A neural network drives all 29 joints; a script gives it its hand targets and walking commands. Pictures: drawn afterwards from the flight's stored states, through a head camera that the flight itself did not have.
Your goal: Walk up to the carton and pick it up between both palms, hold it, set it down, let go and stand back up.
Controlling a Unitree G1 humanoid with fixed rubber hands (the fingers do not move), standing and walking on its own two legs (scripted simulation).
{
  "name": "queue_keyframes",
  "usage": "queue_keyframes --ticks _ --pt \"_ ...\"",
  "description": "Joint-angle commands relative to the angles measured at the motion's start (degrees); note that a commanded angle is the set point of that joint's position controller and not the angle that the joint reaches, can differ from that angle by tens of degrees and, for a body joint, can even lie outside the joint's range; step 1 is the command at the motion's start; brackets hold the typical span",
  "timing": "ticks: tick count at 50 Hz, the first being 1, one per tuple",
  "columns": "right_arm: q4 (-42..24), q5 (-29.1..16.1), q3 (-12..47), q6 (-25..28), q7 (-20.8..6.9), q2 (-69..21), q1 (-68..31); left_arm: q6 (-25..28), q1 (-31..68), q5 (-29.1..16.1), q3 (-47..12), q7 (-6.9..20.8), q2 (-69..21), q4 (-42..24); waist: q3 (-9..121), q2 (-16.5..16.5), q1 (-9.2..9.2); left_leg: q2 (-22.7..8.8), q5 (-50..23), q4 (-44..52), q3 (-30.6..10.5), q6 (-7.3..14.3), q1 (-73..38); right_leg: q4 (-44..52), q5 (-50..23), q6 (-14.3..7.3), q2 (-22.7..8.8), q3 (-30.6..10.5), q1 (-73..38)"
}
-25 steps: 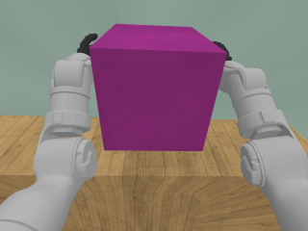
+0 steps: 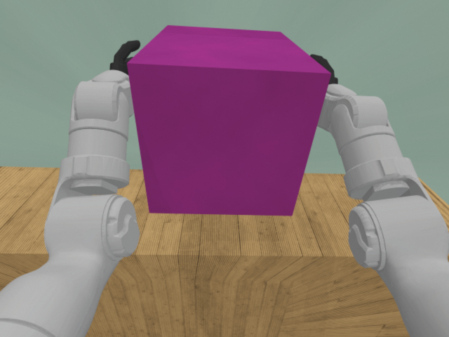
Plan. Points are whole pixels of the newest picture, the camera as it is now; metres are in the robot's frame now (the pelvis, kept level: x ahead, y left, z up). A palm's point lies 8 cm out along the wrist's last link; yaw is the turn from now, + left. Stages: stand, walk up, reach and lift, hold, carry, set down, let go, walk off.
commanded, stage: set down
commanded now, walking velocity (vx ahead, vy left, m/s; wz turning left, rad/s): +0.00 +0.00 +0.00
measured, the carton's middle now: (223, 110) +0.42 +0.01 +0.29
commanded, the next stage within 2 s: none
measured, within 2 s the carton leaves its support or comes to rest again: neither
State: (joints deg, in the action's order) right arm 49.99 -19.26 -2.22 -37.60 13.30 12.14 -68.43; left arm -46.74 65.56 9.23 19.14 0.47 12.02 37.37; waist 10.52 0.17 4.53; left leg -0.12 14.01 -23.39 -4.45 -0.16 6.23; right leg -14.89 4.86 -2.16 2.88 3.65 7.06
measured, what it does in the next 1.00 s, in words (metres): stands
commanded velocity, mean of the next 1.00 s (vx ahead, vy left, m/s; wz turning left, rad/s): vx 0.00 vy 0.00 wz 0.00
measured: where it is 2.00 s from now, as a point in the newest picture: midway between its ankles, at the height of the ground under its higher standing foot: outside the picture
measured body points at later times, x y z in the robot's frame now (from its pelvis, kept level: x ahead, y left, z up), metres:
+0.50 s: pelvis +0.02 +0.01 +0.00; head -0.06 +0.04 +0.44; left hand +0.42 +0.18 +0.32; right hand +0.41 -0.14 +0.29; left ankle -0.01 +0.12 -0.75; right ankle +0.04 -0.10 -0.75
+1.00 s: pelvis +0.03 +0.03 +0.00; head -0.03 +0.07 +0.44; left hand +0.44 +0.18 +0.28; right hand +0.42 -0.15 +0.24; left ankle -0.01 +0.12 -0.75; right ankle +0.04 -0.10 -0.75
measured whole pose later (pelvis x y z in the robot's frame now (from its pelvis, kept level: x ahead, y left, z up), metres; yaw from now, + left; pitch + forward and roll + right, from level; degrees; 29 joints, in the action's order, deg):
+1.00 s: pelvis +0.03 +0.03 +0.00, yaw +0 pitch -8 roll -3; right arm 44.3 -9.7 -9.6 -16.6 7.1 6.5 -51.8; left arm -35.2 54.6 14.6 18.4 -1.0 4.1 26.2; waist -0.4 -2.3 5.6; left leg 1.2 17.1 -23.6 -3.6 2.1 -2.2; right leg -14.7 7.7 0.3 1.6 2.6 -1.4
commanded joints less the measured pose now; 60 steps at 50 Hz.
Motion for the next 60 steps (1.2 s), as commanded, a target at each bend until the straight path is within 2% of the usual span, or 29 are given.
queue_keyframes --ticks 1,2,3,6,7,9,11,17,21,22,24,26,27,28,29,31,32,33,35,36,39,43,45,47,50,55,58,59,60 --pt "-16.9 -7.2 6.2 5.5 -8.3 -37.1 -54.9 6.3 47.3 -10.9 -13.8 9.2 -33.9 -6.4 16.9 2.6 0.55 2.5 -5.6 6.7 -0.1 -1.3 11.7 -0.9 -5.8 2.2 -1.0 -4.6 -18.8" --pt "-20.5 -7.5 7.6 8.2 -8.7 -36.8 -54.5 8.1 45.9 -11.5 -16.3 9.1 -36.8 -9.9 23.1 3.9 1.03 2.4 -10.8 5.8 -0.2 -2.2 9.7 -2.8 -8.9 1.7 -0.8 -4.7 -21.3" --pt "-18.5 -6.3 6.9 9.0 -8.7 -35.7 -54.7 8.5 45.1 -10.5 -15.2 9.2 -36.6 -6.8 21.7 3.4 1.42 2.6 -12.1 5.7 0.0 -2.3 8.7 -2.1 -9.5 1.6 -0.8 -4.4 -22.1" --pt "-6.3 0.6 -0.4 10.6 -9.4 -31.9 -48.3 10.5 40.7 -4.0 -6.6 11.4 -29.6 3.8 6.0 0.3 1.18 2.6 -0.5 10.2 0.9 0.2 12.5 0.8 3.4 1.9 -1.8 -3.7 -19.1" --pt "-4.9 2.2 -1.5 11.7 -9.7 -31.4 -46.0 11.0 40.0 -2.4 -4.9 12.2 -27.4 4.0 4.9 0.4 0.81 2.4 0.5 10.9 1.5 0.7 12.3 0.9 5.7 2.1 -2.2 -3.5 -19.9" --pt "-5.3 4.9 -2.8 13.6 -9.7 -30.5 -43.9 11.3 38.0 -1.4 -4.9 13.4 -26.9 3.5 4.3 0.3 1.84 2.5 -1.6 10.8 2.5 0.2 10.4 0.9 3.3 2.2 -2.1 -3.0 -21.3" --pt "-6.2 6.0 -2.6 14.9 -9.7 -29.5 -43.7 11.0 35.6 -0.3 -4.3 14.4 -26.5 4.4 3.3 -0.5 1.60 2.7 -2.9 10.9 3.2 0.1 9.9 1.0 2.3 2.5 -1.9 -2.5 -22.6" --pt "-14.3 6.1 0.6 19.3 -9.8 -30.9 -45.6 11.4 35.1 -1.4 -10.1 13.8 -31.5 -2.0 8.1 1.4 1.88 2.6 -8.6 9.1 3.1 -0.9 6.9 0.0 -1.9 2.1 -1.4 -1.4 -23.7" --pt "-23.7 4.5 6.5 21.8 -9.0 -34.0 -46.9 12.1 31.9 -3.6 -16.5 12.4 -36.6 -8.2 16.2 1.0 3.05 3.4 -20.9 4.6 2.7 -2.3 1.0 -1.6 -14.2 2.9 -0.5 -0.8 -27.0" --pt "-22.7 4.4 6.0 21.8 -8.9 -33.2 -45.5 12.1 30.7 -3.6 -17.9 12.1 -37.9 -8.4 14.8 2.8 4.10 3.1 -22.2 4.2 2.2 -3.1 -0.1 -1.6 -14.2 2.6 -0.2 -0.5 -25.9" --pt "-23.1 4.6 6.7 22.0 -9.2 -33.3 -43.6 12.2 29.7 -3.6 -18.8 11.7 -38.4 -9.7 12.5 2.5 4.76 3.2 -22.1 4.1 2.0 -3.3 -0.8 -1.3 -12.9 2.7 0.0 -0.2 -24.8" --pt "-27.4 3.8 8.4 23.2 -9.3 -33.1 -43.6 11.9 27.6 -3.9 -20.9 11.3 -40.0 -12.4 15.6 4.6 4.33 3.1 -25.1 3.0 1.9 -3.8 -2.7 -1.9 -15.5 2.5 -0.2 -0.2 -25.2" --pt "-27.3 3.5 9.1 23.1 -9.3 -33.6 -42.8 12.1 28.2 -4.0 -21.6 10.8 -40.1 -14.4 15.6 5.0 4.12 3.3 -26.1 2.7 1.8 -4.1 -3.1 -2.1 -15.7 2.6 -0.1 -0.1 -25.1" --pt "-24.9 3.9 8.2 22.8 -9.5 -33.3 -41.0 12.0 27.3 -3.5 -21.4 10.6 -40.1 -13.5 11.7 5.2 4.78 2.9 -25.9 2.9 1.4 -4.4 -3.0 -1.9 -14.4 2.6 -0.1 0.1 -23.4" --pt "-23.4 4.3 8.1 22.7 -9.7 -32.9 -40.1 11.8 27.0 -2.7 -20.2 10.7 -39.0 -12.6 10.0 4.1 4.23 3.0 -24.2 3.5 1.8 -3.9 -2.6 -1.5 -13.2 2.8 -0.3 0.2 -23.0" --pt "-24.9 3.8 9.1 23.2 -10.2 -33.6 -38.6 11.8 27.1 -2.7 -20.9 10.3 -38.6 -16.3 13.1 4.0 3.68 2.9 -27.0 2.9 2.1 -4.1 -3.8 -2.4 -15.4 3.0 0.0 0.3 -24.5" --pt "-28.7 3.2 10.7 24.2 -10.3 -33.9 -40.2 11.8 26.5 -3.2 -22.3 9.7 -39.8 -18.0 16.6 4.6 3.05 2.9 -31.2 1.6 1.9 -4.6 -5.2 -3.0 -18.6 2.9 0.4 0.5 -25.5" --pt "-28.4 3.4 10.5 24.4 -10.5 -33.5 -40.0 11.9 26.2 -3.5 -23.3 9.1 -40.4 -18.8 17.4 5.5 3.43 2.6 -34.1 0.8 1.6 -5.4 -7.0 -3.1 -19.4 2.9 0.6 0.6 -24.1" --pt "-25.1 4.1 9.5 23.7 -10.9 -32.1 -37.7 11.1 23.7 -1.9 -21.8 8.9 -39.8 -14.7 10.1 4.8 3.34 2.4 -30.4 2.0 1.6 -5.1 -6.4 -1.7 -13.4 2.8 0.6 0.7 -21.1" --pt "-24.6 4.2 8.9 23.8 -11.1 -32.3 -37.2 11.1 24.4 -2.1 -21.9 9.1 -39.6 -15.7 9.7 3.9 3.64 2.2 -29.3 2.5 1.8 -4.8 -6.1 -1.5 -12.6 2.8 0.5 0.8 -20.3" --pt "-28.2 4.0 10.0 25.1 -11.7 -31.9 -39.0 11.2 23.8 -3.3 -23.2 8.1 -40.7 -16.7 15.3 3.9 2.52 1.9 -31.8 1.5 1.8 -5.2 -7.4 -1.9 -14.2 2.4 0.8 1.0 -21.0" --pt "-23.0 5.6 8.2 24.9 -12.4 -31.0 -37.0 10.9 21.7 -1.8 -20.5 7.7 -39.6 -12.6 10.1 2.6 1.63 1.2 -30.3 2.6 2.0 -4.9 -7.4 -1.2 -10.5 2.6 0.9 1.0 -18.5" --pt "-27.7 5.2 9.4 26.3 -12.6 -32.0 -39.9 11.4 22.2 -3.8 -22.9 7.3 -41.7 -15.0 16.3 2.4 1.36 1.1 -33.9 1.3 1.9 -5.3 -8.1 -1.9 -14.5 2.5 1.3 0.9 -19.5" --pt "-24.9 5.7 8.1 25.8 -12.7 -31.3 -38.5 11.7 21.9 -3.4 -22.4 6.8 -41.6 -13.0 14.2 3.9 1.88 1.2 -32.6 1.4 1.9 -5.7 -8.4 -1.4 -13.0 2.2 1.0 0.9 -18.3" --pt "-21.5 6.9 6.5 25.6 -12.8 -30.9 -36.1 11.8 20.9 -2.6 -21.0 7.3 -40.6 -10.1 10.1 2.4 2.35 1.1 -29.7 2.5 2.1 -5.2 -7.1 -0.7 -11.5 2.4 0.9 0.8 -17.3" --pt "-21.5 8.0 5.8 26.6 -13.2 -31.8 -37.7 13.5 23.7 -4.1 -21.9 7.1 -41.8 -9.5 12.9 3.5 2.38 1.2 -29.8 2.3 2.0 -5.9 -6.6 -0.8 -11.1 2.3 0.7 0.9 -17.4" --pt "-16.9 9.4 3.2 26.6 -13.3 -30.9 -36.0 14.2 22.7 -3.7 -20.6 7.2 -41.1 -6.3 9.1 3.9 3.00 0.7 -28.9 3.0 1.7 -6.2 -6.9 0.1 -7.8 2.1 0.6 1.0 -15.1" --pt "-19.7 9.4 3.9 27.5 -13.3 -31.0 -37.7 14.4 23.1 -3.8 -20.7 7.4 -41.6 -6.5 12.6 4.0 2.06 0.8 -29.2 2.7 1.9 -6.2 -7.3 -0.2 -9.0 2.0 0.7 1.1 -16.1" --pt "-20.0 9.6 3.8 27.8 -13.2 -31.3 -37.7 15.1 24.1 -4.6 -21.8 7.3 -41.8 -7.4 13.9 4.3 2.75 0.7 -30.6 2.4 1.8 -6.6 -7.9 -0.5 -9.8 2.1 0.7 1.3 -16.4"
